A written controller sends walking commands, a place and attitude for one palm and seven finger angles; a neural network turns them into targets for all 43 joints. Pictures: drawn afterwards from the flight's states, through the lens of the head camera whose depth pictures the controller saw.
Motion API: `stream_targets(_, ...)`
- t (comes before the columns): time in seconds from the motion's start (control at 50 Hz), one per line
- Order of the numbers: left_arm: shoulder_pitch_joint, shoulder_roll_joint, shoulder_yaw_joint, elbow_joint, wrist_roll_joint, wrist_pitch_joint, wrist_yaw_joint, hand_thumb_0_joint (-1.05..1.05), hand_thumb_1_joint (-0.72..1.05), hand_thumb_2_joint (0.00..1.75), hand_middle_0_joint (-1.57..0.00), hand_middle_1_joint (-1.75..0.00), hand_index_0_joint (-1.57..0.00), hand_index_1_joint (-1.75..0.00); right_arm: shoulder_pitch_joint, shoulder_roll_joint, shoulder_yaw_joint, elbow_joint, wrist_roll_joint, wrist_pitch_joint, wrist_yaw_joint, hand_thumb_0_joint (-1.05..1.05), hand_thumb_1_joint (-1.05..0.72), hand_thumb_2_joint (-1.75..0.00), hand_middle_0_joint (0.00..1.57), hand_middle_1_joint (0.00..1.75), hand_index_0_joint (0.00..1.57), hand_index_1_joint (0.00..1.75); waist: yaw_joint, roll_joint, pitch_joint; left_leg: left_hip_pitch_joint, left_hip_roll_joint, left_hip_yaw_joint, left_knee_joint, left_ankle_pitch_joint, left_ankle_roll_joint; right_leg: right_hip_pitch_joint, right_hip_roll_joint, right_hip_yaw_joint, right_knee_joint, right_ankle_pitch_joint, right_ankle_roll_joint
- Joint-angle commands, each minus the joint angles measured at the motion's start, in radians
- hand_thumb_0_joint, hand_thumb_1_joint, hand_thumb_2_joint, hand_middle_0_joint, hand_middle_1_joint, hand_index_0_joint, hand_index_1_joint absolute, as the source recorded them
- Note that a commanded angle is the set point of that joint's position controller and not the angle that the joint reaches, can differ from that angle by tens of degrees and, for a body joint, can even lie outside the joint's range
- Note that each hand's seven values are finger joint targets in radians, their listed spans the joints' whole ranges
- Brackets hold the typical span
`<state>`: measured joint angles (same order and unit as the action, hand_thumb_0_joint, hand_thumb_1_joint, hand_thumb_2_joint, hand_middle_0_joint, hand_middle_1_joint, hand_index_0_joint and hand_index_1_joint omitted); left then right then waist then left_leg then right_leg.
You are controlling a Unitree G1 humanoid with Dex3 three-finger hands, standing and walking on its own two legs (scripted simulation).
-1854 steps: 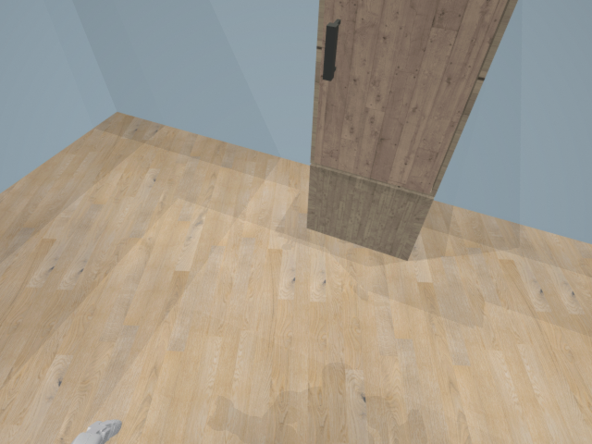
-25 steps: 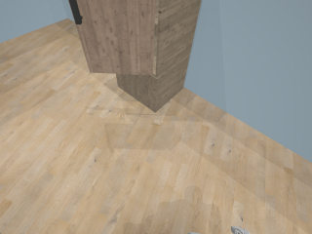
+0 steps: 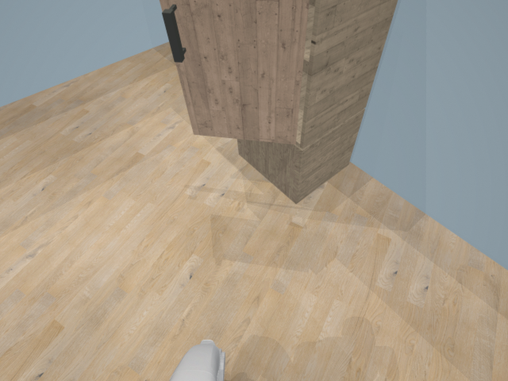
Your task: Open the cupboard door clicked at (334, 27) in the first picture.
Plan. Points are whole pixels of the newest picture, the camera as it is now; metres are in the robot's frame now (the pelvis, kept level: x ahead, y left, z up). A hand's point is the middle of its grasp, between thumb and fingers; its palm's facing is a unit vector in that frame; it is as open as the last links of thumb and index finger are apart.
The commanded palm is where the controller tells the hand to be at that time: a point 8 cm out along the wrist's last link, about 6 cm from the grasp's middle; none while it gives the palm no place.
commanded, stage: take the last steps up to it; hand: left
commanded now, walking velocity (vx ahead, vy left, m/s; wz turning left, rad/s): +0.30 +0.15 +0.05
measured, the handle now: (176, 33) +0.99 +0.31 +0.05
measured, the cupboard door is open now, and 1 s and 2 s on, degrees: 40 40 40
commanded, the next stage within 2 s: come to a stop and stand still in 0.84 s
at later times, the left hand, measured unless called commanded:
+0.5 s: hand (141, 289) +0.30 +0.27 -0.16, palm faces +0.03 -0.98 -0.20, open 7.3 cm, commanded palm none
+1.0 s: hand (155, 259) +0.37 +0.27 -0.17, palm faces +0.03 -0.98 -0.20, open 7.2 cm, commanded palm none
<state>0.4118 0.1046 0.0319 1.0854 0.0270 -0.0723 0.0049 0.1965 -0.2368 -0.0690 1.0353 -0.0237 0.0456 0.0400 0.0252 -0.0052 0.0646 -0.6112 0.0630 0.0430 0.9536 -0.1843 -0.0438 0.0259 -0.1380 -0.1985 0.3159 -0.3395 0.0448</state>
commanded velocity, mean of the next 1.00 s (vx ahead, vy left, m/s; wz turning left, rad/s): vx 0.21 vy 0.07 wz -0.04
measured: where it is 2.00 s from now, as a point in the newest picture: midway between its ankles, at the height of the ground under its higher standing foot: (252, 339)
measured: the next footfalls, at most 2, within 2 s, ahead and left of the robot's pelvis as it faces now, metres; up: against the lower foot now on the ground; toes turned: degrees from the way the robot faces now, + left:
left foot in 0.14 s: +0.20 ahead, +0.16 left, +0.00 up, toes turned +9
right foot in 0.66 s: +0.36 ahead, -0.03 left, +0.00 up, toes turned -11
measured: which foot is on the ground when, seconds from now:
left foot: up 0.00-0.12, down 0.14-0.68, up 0.70-1.00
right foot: down 0.00-0.16, up 0.18-0.64, down 0.66-1.00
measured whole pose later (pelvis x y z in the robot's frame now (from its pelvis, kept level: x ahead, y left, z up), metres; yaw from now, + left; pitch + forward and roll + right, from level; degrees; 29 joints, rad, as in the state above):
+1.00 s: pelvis +0.37 +0.09 +0.00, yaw -2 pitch +1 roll +0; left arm 0.30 0.17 0.05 1.08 0.02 -0.05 0.01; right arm 0.21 -0.17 -0.05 1.06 -0.02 -0.01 0.01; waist 0.02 -0.01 0.05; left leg -0.43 0.06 0.06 0.66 -0.24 -0.04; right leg -0.12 -0.06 -0.14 0.39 -0.27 0.00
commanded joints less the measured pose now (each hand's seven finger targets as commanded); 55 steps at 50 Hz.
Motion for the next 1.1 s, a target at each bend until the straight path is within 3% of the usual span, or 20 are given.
stream_targets(0.0,0.086,0.203,0.04,0.002,0.006,-0.01,0.017,0.0,0.9,0.9,-0.2,-0.3,-0.2,-0.3,-0.197,0.021,0.027,-0.127,0.01,-0.048,0.017,0.0,-0.9,-0.9,0.2,0.3,0.2,0.3,0.036,-0.218,0.069,-0.032,-0.006,0.072,-0.203,-0.019,0.021,0.02,-0.217,0.07,-0.053,0.594,-0.11)
stream_targets(0.06,0.041,0.234,0.047,-0.002,0.003,-0.005,0.018,0.0,0.9,0.9,-0.2,-0.3,-0.2,-0.3,-0.087,0.0,0.024,-0.099,0.007,-0.063,0.007,0.0,-0.9,-0.9,0.2,0.3,0.2,0.3,-0.025,-0.218,0.018,0.226,-0.077,0.131,-0.336,-0.075,0.065,-0.05,-0.219,0.028,0.089,0.82,-0.099)
stream_targets(0.1,0.015,0.22,0.045,-0.017,-0.002,-0.001,0.01,0.0,0.9,0.9,-0.2,-0.3,-0.2,-0.3,0.195,-0.091,0.001,-0.017,-0.004,-0.074,-0.013,0.0,-0.9,-0.9,0.2,0.3,0.2,0.3,-0.148,-0.087,-0.138,0.614,-0.066,0.113,-0.426,-0.009,0.093,-0.205,-0.154,-0.014,0.431,0.664,-0.063)
stream_targets(0.12,0.071,0.158,0.038,-0.037,-0.018,0.006,0.0,0.0,0.9,0.9,-0.2,-0.3,-0.2,-0.3,0.305,-0.21,-0.031,-0.001,-0.018,-0.084,-0.03,0.0,-0.9,-0.9,0.2,0.3,0.2,0.3,-0.169,0.184,-0.283,0.853,0.188,-0.235,-0.444,0.078,0.188,-0.452,0.001,-0.039,0.723,0.082,-0.023)
stream_targets(0.14,0.025,0.122,0.027,-0.069,-0.02,0.011,0.004,0.0,0.9,0.9,-0.2,-0.3,-0.2,-0.3,0.363,-0.259,-0.044,0.01,-0.005,-0.078,-0.05,0.0,-0.9,-0.9,0.2,0.3,0.2,0.3,-0.179,0.269,-0.349,0.879,0.309,-0.447,-0.588,0.122,0.257,-0.569,0.074,0.083,0.964,-0.264,-0.042)
stream_targets(0.18,-0.093,0.119,0.028,-0.102,-0.016,0.015,0.011,0.0,0.9,0.9,-0.2,-0.3,-0.2,-0.3,0.219,-0.195,-0.027,-0.024,0.001,-0.088,-0.054,0.0,-0.9,-0.9,0.2,0.3,0.2,0.3,-0.119,0.117,-0.181,0.629,0.319,-0.35,-0.668,0.005,0.259,-0.651,0.011,0.172,1.106,-0.152,-0.079)
stream_targets(0.22,-0.091,0.107,0.035,-0.076,-0.002,0.035,-0.001,0.0,0.9,0.9,-0.2,-0.3,-0.2,-0.3,0.098,-0.091,0.002,-0.06,-0.003,-0.098,-0.059,0.0,-0.9,-0.9,0.2,0.3,0.2,0.3,-0.056,0.11,-0.045,0.403,0.266,-0.254,-0.729,-0.08,0.217,-0.624,-0.04,0.193,1.06,-0.025,-0.062)
stream_targets(0.28,-0.039,0.077,0.033,-0.059,0.003,0.056,-0.008,0.0,0.9,0.9,-0.2,-0.3,-0.2,-0.3,0.101,-0.047,0.017,-0.049,-0.001,-0.12,-0.061,0.0,-0.9,-0.9,0.2,0.3,0.2,0.3,-0.006,0.095,-0.02,0.362,0.206,-0.125,-0.774,0.047,0.211,-0.59,-0.028,0.178,0.942,0.035,-0.048)
stream_targets(0.56,-0.322,0.105,0.03,-0.204,0.001,0.047,-0.02,0.0,0.9,0.9,-0.2,-0.3,-0.2,-0.3,0.243,-0.06,0.019,0.022,-0.012,-0.117,-0.053,0.0,-0.9,-0.9,0.2,0.3,0.2,0.3,-0.045,0.028,0.017,0.562,0.209,0.001,-0.716,0.3,0.221,-0.518,0.043,0.104,0.356,0.106,-0.068)
stream_targets(0.62,-0.119,0.149,0.043,-0.143,0.003,0.026,-0.016,0.0,0.9,0.9,-0.2,-0.3,-0.2,-0.3,0.221,-0.058,0.027,0.031,-0.001,-0.115,-0.053,0.0,-0.9,-0.9,0.2,0.3,0.2,0.3,0.051,-0.018,-0.079,0.467,0.118,0.068,-0.427,0.42,0.148,-0.158,0.091,0.092,0.191,0.188,-0.103)
stream_targets(0.64,0.03,0.226,0.064,-0.099,0.008,0.014,-0.007,0.0,0.9,0.9,-0.2,-0.3,-0.2,-0.3,0.205,-0.04,0.026,0.013,0.013,-0.118,-0.049,0.0,-0.9,-0.9,0.2,0.3,0.2,0.3,0.101,-0.131,-0.169,0.252,0.031,0.126,-0.2,0.248,0.097,0.108,-0.073,0.317,0.17,0.284,-0.174)
stream_targets(0.66,0.123,0.321,0.084,-0.071,-0.004,0.014,-0.002,0.0,0.9,0.9,-0.2,-0.3,-0.2,-0.3,0.222,-0.018,0.028,-0.014,0.017,-0.12,-0.046,0.0,-0.9,-0.9,0.2,0.3,0.2,0.3,0.103,-0.296,-0.222,0.016,-0.098,0.139,0.111,-0.376,0.043,0.286,-0.337,0.672,0.04,0.456,-0.314)
stream_targets(0.68,0.099,0.313,0.083,-0.075,-0.017,0.014,0.008,0.0,0.9,0.9,-0.2,-0.3,-0.2,-0.3,0.162,-0.053,0.021,-0.018,0.014,-0.109,-0.048,0.0,-0.9,-0.9,0.2,0.3,0.2,0.3,0.106,-0.157,-0.184,-0.019,-0.044,-0.015,0.252,-0.405,0.048,0.18,-0.369,0.673,-0.013,0.409,-0.344)
stream_targets(0.7,0.017,0.252,0.072,-0.091,-0.015,0.014,0.018,0.0,0.9,0.9,-0.2,-0.3,-0.2,-0.3,0.102,-0.039,0.016,-0.023,0.014,-0.1,-0.048,0.0,-0.9,-0.9,0.2,0.3,0.2,0.3,0.075,-0.127,-0.109,-0.031,-0.007,-0.053,0.276,-0.325,0.05,0.051,-0.317,0.602,-0.035,0.371,-0.304)
stream_targets(0.78,-0.115,0.149,0.033,-0.105,-0.013,-0.004,0.015,0.0,0.9,0.9,-0.2,-0.3,-0.2,-0.3,0.169,0.052,0.031,0.017,0.005,-0.069,-0.038,0.0,-0.9,-0.9,0.2,0.3,0.2,0.3,-0.031,-0.121,-0.055,0.114,0.03,-0.027,0.079,-0.147,0.012,-0.18,-0.172,0.258,-0.089,0.476,-0.198)
stream_targets(0.94,-0.096,0.19,0.041,-0.047,-0.005,0.001,0.007,0.0,0.9,0.9,-0.2,-0.3,-0.2,-0.3,0.065,0.061,0.031,-0.012,0.008,-0.075,-0.027,0.0,-0.9,-0.9,0.2,0.3,0.2,0.3,-0.008,-0.15,-0.041,0.242,-0.027,0.05,-0.326,-0.053,-0.003,-0.18,-0.13,0.179,-0.035,0.48,-0.171)
stream_targets(0.98,-0.111,0.181,0.029,-0.031,-0.009,0.018,0.018,0.0,0.9,0.9,-0.2,-0.3,-0.2,-0.3,0.097,0.048,0.035,0.009,0.006,-0.08,-0.037,0.0,-0.9,-0.9,0.2,0.3,0.2,0.3,-0.04,-0.14,-0.051,0.399,-0.047,0.053,-0.489,0.095,-0.002,-0.23,-0.085,0.144,0.068,0.496,-0.122)
stream_targets(1.0,-0.094,0.163,0.019,-0.028,-0.01,0.027,0.02,0.0,0.9,0.9,-0.2,-0.3,-0.2,-0.3,0.123,0.011,0.031,0.017,0.006,-0.084,-0.042,0.0,-0.9,-0.9,0.2,0.3,0.2,0.3,-0.044,-0.054,-0.078,0.501,0.002,0.017,-0.519,0.264,0.01,-0.279,-0.042,0.128,0.138,0.405,-0.089)
stream_targets(1.04,-0.02,0.106,-0.001,-0.018,-0.024,0.047,0.036,0.0,0.9,0.9,-0.2,-0.3,-0.2,-0.3,0.15,-0.097,0.018,0.019,0.007,-0.084,-0.067,0.0,-0.9,-0.9,0.2,0.3,0.2,0.3,-0.035,0.172,-0.164,0.585,0.243,-0.183,-0.495,0.778,0.137,-0.311,0.044,0.091,0.227,-0.049,-0.019)
stream_targets(1.08,-0.004,0.105,-0.002,-0.013,-0.019,0.074,0.039,0.0,0.9,0.9,-0.2,-0.3,-0.2,-0.3,0.098,-0.117,0.014,0.006,0.006,-0.064,-0.083,0.0,-0.9,-0.9,0.2,0.3,0.2,0.3,-0.029,0.148,-0.099,0.487,0.27,-0.176,-0.557,0.742,0.191,-0.297,0.067,0.119,0.355,-0.218,-0.015)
